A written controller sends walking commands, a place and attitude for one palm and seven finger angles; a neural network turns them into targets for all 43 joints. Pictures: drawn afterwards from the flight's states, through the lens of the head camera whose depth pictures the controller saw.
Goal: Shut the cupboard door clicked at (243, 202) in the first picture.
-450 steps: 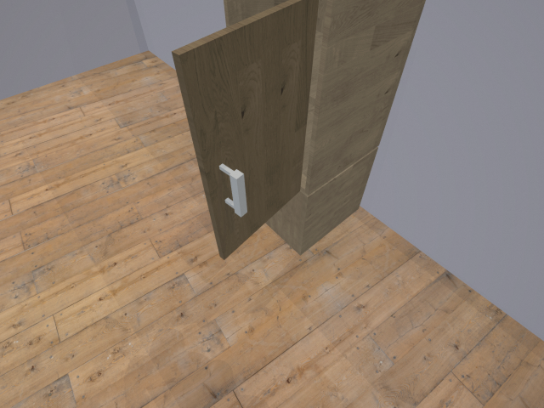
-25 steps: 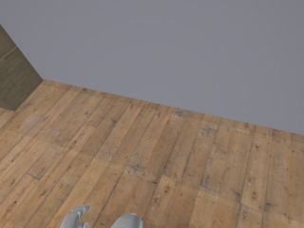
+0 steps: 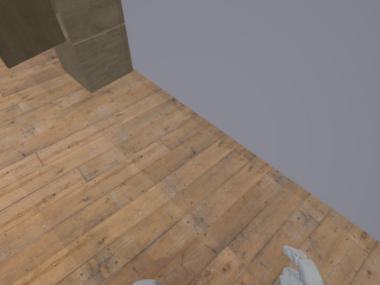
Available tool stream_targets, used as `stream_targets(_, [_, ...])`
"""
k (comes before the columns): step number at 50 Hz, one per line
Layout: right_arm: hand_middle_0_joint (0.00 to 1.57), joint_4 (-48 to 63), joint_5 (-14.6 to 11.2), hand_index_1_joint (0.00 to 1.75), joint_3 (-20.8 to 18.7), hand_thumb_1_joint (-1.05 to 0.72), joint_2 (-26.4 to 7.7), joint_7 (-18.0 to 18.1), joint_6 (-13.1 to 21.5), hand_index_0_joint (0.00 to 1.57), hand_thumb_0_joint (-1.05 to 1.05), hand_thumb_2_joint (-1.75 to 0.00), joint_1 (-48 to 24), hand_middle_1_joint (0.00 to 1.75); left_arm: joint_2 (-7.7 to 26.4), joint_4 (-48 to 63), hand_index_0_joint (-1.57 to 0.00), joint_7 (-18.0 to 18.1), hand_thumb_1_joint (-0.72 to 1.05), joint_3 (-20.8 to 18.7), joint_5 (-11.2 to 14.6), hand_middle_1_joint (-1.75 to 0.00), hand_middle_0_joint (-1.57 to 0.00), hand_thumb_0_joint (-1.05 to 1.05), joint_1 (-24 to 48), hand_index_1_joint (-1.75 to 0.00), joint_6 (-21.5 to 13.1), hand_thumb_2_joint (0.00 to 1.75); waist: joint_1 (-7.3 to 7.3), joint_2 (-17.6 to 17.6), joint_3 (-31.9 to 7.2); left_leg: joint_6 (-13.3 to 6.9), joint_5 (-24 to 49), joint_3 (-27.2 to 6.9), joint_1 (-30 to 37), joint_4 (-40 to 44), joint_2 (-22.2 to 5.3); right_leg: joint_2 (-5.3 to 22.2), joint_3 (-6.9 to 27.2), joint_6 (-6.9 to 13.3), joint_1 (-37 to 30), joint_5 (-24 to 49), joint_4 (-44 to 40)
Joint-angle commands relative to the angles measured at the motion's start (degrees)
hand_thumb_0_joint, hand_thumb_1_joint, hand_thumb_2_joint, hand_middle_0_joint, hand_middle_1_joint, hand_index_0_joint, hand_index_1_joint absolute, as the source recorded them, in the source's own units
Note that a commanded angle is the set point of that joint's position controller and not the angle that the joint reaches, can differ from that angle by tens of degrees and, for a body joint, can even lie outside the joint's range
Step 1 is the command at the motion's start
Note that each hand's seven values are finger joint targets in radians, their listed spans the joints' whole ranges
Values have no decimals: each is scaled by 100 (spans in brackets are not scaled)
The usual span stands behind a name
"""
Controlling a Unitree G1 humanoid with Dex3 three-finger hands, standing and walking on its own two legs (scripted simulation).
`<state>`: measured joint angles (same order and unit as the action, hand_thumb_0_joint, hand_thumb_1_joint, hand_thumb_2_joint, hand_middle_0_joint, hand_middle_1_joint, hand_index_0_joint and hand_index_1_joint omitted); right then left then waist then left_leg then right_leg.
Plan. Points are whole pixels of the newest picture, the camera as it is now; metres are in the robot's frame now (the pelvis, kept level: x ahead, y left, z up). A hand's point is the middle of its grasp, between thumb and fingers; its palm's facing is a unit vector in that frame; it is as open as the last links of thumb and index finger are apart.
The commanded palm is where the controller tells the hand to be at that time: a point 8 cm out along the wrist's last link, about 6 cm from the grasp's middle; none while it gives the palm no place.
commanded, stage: walk to a spot facing it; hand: left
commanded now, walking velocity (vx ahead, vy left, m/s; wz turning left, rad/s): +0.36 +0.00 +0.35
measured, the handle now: out of the picture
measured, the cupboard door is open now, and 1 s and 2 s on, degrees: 98 98 98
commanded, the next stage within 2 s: turn to face it in 1.66 s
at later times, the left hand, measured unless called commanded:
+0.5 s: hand (147, 202) +0.32 +0.14 -0.14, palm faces +0.11 -0.98 -0.19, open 7.4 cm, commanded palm none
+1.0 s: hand (131, 202) +0.33 +0.20 -0.17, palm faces +0.37 -0.92 -0.13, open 7.4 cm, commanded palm none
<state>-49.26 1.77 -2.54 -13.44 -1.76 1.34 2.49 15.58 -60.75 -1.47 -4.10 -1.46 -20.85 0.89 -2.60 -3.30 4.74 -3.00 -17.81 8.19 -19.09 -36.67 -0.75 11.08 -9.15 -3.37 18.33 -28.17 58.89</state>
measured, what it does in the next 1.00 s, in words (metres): walks ahead, turning left: right foot, then left foot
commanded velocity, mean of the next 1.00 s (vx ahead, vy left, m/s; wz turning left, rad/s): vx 0.37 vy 0.00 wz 0.23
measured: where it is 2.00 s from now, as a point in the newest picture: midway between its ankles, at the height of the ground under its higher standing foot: (175, 157)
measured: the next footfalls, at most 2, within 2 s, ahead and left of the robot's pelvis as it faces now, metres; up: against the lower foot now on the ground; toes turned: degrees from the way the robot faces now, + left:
right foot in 0.38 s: +0.29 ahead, -0.13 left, +0.00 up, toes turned +0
left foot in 0.86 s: +0.48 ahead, +0.15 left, +0.00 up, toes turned +24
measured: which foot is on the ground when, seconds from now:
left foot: down 0.00-0.40, up 0.42-0.84, down 0.86-1.00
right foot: up 0.00-0.36, down 0.38-0.88, up 0.90-1.00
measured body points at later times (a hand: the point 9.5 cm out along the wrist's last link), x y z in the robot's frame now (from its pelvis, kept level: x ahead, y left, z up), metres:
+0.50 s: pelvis +0.21 -0.04 +0.01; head +0.27 -0.05 +0.45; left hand +0.31 +0.20 -0.12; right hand +0.18 -0.28 -0.15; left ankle +0.08 +0.08 -0.63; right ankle +0.25 -0.13 -0.72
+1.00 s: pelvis +0.43 +0.06 +0.01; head +0.46 +0.08 +0.45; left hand +0.31 +0.25 -0.16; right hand +0.61 -0.13 -0.13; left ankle +0.45 +0.13 -0.72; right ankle +0.38 -0.11 -0.62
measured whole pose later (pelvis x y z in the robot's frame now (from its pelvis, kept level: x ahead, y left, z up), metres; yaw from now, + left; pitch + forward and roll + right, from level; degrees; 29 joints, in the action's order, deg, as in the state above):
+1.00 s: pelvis +0.43 +0.06 +0.01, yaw +17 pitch +0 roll +0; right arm -56.0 1.6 -2.1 -9.6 0.5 3.5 6.2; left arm 9.4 -64.9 -0.8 -2.0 -1.3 -20.1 -1.4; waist -2.7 -2.2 4.9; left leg -4.7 -14.4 8.3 -18.6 -32.5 0.9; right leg 7.1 -3.4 -0.6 23.4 -21.8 70.3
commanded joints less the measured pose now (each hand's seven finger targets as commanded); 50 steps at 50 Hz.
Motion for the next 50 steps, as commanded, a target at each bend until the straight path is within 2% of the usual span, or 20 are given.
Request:
stream_targets(1, [20,-106,-34,30,-236,-90,-1090,219,78,20,0,-90,1042,30,336,905,-20,-18,90,-89,-36,-30,-20,0,973,-30,-276,90,508,1125,-296,-676,360,-2283,1429,2368,-1703,-7,825,-55,2198,785,1106])
stream_targets(4, [20,-295,-72,30,-156,-90,-855,216,210,20,0,-90,1141,30,190,756,-20,-35,90,-44,-27,-30,-20,0,696,-30,-225,90,282,992,-342,-610,1918,-1475,1448,2284,-1276,-164,707,-102,1899,1305,680])
stream_targets(7, [20,-509,-88,30,-153,-90,-754,215,254,20,0,-90,1464,30,112,847,-20,-33,90,6,-23,-30,-20,0,1010,-30,-232,90,289,812,-251,-655,2459,-1351,1574,2352,-1181,-232,655,-134,1993,1649,224])
stream_targets(15, [20,-938,-5,30,-183,-90,-654,254,253,20,0,-90,1923,30,24,1225,-20,-69,90,43,27,-30,-20,0,1949,-30,-293,90,417,868,56,-641,2056,-1458,1175,2210,-1264,-584,406,67,726,1746,-1923])
stream_targets(17, [20,-1009,-19,30,-181,-90,-642,274,230,20,0,-90,1826,30,111,1038,-20,-59,90,-36,18,-30,-20,0,1234,-30,-339,90,32,685,-229,-479,2151,-1355,875,1376,-1056,-767,312,171,-567,1841,-2500])
stream_targets(18, [20,-1034,-59,30,-183,-90,-580,257,240,20,0,-90,1814,30,338,751,-20,-32,90,-117,-5,-30,-20,0,293,-30,-414,90,-370,320,-686,-274,2173,-1152,400,164,-673,-700,510,288,-1946,1876,-2808])
stream_targets(19, [20,-950,-143,30,-153,-90,-276,202,274,20,0,-90,2002,30,903,448,-20,48,90,-281,-63,-30,-20,0,-687,-30,-479,90,-655,-998,-1508,19,630,-569,-817,-1684,34,728,2139,739,-3544,1698,-3270])
stream_targets(20, [20,-814,-167,30,-125,-90,-131,233,254,20,0,-90,2076,30,1118,382,-20,104,90,-282,30,-30,-20,0,-919,-30,-452,90,-541,-1574,-1761,97,-1619,-770,-1466,-3194,302,1825,3648,1128,-3675,2007,-4080])
stream_targets(21, [20,-832,-124,30,-163,-90,-226,216,224,20,0,-90,1745,30,904,447,-20,135,90,-251,42,-30,-20,0,-468,-30,-451,90,-464,-1527,-1434,90,-1171,-1105,-1742,-3903,-62,1684,3546,1146,-3046,1720,-4261])
stream_targets(23, [20,-835,-83,30,-173,-90,-71,164,138,20,0,-90,1228,30,202,579,-20,176,90,-60,47,-30,-20,0,289,-30,-500,90,-77,-148,-512,129,-67,-1179,-1644,-3852,-498,1212,2155,959,-1527,1697,-4407])
stream_targets(26, [20,-1057,-28,30,-123,-90,209,95,-29,20,0,-90,1666,30,-182,474,-20,183,90,55,13,-30,-20,0,421,-30,-624,90,279,-434,-413,266,439,-940,-1376,-3287,-565,767,887,782,-981,2369,-4650])
stream_targets(32, [20,-726,-23,30,-88,-90,368,-18,-61,20,0,-90,815,30,-238,133,-20,216,90,95,2,-30,-20,0,-79,-30,-734,90,222,-229,-100,351,726,-564,-1862,-1696,-572,699,142,951,-1596,3747,-4693])
stream_targets(38, [20,-449,-33,30,-14,-90,200,-93,33,20,0,-90,-15,30,144,-200,-20,225,90,127,-1,-30,-20,0,-317,-30,-666,90,84,-368,122,126,512,-171,-1296,-264,-256,827,66,971,-2056,4200,-4487])
stream_targets(40, [20,-543,-16,30,-39,-90,57,-37,83,20,0,-90,347,30,251,-260,-20,217,90,105,3,-30,-20,0,-306,-30,-638,90,315,-363,-78,-9,300,117,-427,136,55,755,-130,909,-1991,5164,-3771])
stream_targets(41, [20,-703,5,30,-72,-90,-64,8,111,20,0,-90,935,30,337,-229,-20,210,90,92,45,-30,-20,0,-154,-30,-625,90,659,-310,-304,-90,527,272,564,474,287,604,-380,792,-1591,5541,-2989])
stream_targets(42, [20,-927,27,30,-168,-90,-406,59,127,20,0,-90,1854,30,340,-120,-20,177,90,96,67,-30,-20,0,-34,-30,-609,90,1077,40,-863,-249,722,-127,2054,736,22,438,-474,596,-782,4898,-1661])
stream_targets(43, [20,-1082,95,30,-358,-90,-1174,150,155,20,0,-90,2546,30,-17,63,-20,110,90,104,111,-30,-20,0,-263,-30,-576,90,1217,1507,-1563,-820,780,-2539,3437,1165,-1614,-425,-555,269,850,1853,277])
stream_targets(44, [20,-1102,-15,30,-402,-90,-1443,227,101,20,0,-90,2777,30,-54,338,-20,112,90,155,109,-30,-20,0,153,-30,-613,90,1207,1417,-1547,-1229,1599,-3626,3484,1737,-2340,-756,186,340,1657,-240,1363])
stream_targets(45, [20,-1017,-55,30,-365,-90,-1285,290,121,20,0,-90,2377,30,9,408,-20,157,90,131,117,-30,-20,0,502,-30,-564,90,1008,798,-1323,-1205,1498,-3461,2811,1869,-2408,-539,643,362,1919,-18,1966])
stream_targets(50, [20,-791,-55,30,-96,-90,-374,301,294,20,0,-90,1288,30,-364,34,-20,59,90,89,-45,-30,-20,0,-19,-30,-321,90,226,891,-345,-606,976,-1443,759,2432,-1425,-158,782,227,1271,1104,951])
